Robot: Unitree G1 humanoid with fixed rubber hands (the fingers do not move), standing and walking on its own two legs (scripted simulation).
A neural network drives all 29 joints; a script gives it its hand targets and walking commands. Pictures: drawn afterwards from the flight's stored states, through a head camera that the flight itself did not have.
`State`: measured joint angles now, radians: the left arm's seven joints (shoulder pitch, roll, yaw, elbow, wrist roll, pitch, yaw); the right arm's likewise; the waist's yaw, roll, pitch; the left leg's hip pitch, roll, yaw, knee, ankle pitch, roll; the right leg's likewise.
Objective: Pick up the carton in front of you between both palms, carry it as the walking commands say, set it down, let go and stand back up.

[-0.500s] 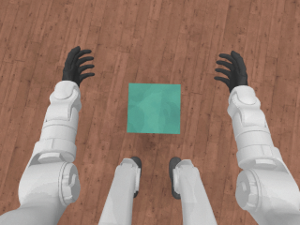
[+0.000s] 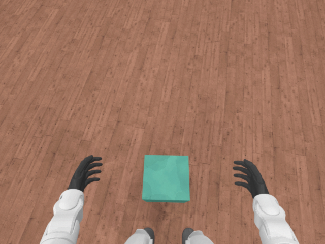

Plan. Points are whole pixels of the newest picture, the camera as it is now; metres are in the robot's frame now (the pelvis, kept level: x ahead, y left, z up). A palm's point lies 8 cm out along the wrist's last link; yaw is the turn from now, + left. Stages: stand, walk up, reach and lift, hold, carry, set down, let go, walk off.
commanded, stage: let go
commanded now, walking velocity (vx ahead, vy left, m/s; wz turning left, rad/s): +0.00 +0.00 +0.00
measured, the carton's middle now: (165, 180) +0.36 +0.01 -0.62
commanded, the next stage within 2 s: stand in 0.68 s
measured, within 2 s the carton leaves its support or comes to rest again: neither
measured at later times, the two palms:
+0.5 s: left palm (59, 233) +0.17 +0.23 -0.03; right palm (287, 235) +0.17 -0.23 -0.03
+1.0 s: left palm out of the picture +0.14 +0.28 -0.05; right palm out of the picture +0.14 -0.29 -0.05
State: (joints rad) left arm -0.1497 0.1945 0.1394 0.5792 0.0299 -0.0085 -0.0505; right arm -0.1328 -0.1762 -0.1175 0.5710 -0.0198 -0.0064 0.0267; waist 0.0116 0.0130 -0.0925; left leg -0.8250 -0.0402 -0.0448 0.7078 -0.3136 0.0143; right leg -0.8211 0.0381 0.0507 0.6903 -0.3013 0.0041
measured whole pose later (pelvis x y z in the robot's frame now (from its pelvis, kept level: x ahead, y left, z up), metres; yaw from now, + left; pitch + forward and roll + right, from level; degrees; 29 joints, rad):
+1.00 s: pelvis +0.01 +0.00 +0.03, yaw +0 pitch -1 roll +0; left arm 0.20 0.33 0.05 0.70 0.04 0.01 0.02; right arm 0.19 -0.34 -0.05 0.72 -0.04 0.02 -0.02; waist 0.00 0.00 0.01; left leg -0.18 -0.03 -0.04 0.49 -0.30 0.01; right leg -0.17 0.03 0.05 0.48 -0.28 -0.01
